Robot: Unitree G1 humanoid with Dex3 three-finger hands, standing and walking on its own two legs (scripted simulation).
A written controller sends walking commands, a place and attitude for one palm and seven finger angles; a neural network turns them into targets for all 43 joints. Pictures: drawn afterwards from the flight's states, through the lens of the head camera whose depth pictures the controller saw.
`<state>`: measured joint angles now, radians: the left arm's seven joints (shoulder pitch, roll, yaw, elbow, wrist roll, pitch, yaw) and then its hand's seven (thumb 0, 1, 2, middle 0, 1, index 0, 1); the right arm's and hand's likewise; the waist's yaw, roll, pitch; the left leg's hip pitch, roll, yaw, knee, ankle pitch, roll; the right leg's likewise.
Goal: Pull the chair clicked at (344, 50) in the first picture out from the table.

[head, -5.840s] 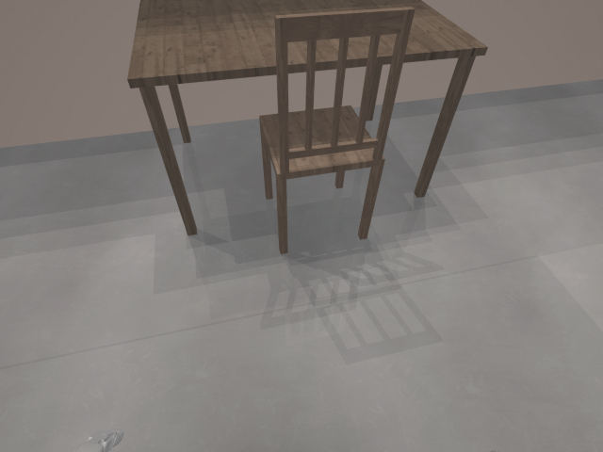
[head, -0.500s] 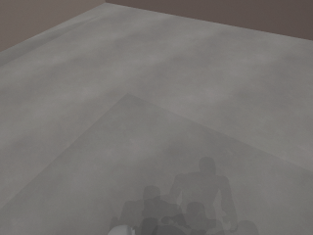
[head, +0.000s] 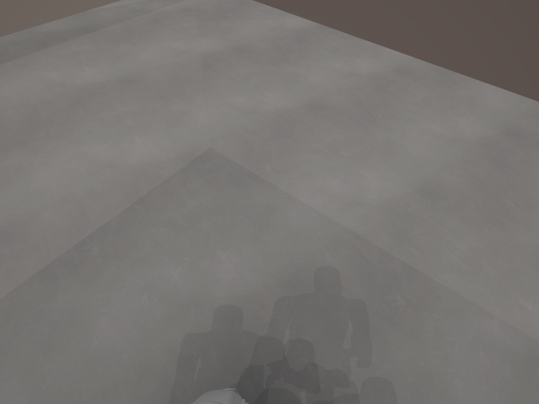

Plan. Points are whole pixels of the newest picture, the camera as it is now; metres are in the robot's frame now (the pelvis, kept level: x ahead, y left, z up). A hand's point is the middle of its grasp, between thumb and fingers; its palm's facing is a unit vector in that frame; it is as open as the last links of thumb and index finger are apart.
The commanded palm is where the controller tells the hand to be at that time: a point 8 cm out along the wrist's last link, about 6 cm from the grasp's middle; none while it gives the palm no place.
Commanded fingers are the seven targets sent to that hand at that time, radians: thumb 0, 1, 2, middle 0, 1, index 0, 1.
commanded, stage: turn to face it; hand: left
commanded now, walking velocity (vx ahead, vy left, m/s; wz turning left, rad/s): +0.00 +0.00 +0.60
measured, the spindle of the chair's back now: out of the picture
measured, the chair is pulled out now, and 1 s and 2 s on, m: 0.00 0.00 0.00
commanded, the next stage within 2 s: none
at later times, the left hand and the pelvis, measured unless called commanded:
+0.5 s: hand out of the picture +0.11 +0.22 -0.14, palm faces +0.28 -0.93 -0.23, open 7.4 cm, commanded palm none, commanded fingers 0.00 0.90 0.90 -0.20 -0.30 -0.20 -0.30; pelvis +0.03 -0.01 +0.02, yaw +16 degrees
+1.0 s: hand out of the picture -0.03 +0.12 -0.13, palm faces +0.58 -0.76 -0.28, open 7.4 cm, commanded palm none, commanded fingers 0.00 0.90 0.90 -0.20 -0.30 -0.20 -0.30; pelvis +0.03 -0.08 +0.02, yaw +36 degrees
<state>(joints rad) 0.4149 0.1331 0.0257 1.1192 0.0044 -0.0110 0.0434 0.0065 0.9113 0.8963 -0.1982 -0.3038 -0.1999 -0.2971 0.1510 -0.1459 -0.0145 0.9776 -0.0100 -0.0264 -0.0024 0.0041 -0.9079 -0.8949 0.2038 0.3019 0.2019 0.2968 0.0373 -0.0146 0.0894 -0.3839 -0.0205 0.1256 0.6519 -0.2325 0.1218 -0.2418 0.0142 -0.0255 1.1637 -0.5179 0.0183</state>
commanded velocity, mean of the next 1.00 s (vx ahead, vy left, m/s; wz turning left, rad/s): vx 0.00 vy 0.00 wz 0.60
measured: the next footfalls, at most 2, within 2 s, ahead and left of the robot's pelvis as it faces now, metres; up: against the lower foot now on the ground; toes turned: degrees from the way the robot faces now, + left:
right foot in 0.70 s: +0.09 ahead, -0.16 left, +0.00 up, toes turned +26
left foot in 1.20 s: -0.05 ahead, +0.06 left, +0.00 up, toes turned +49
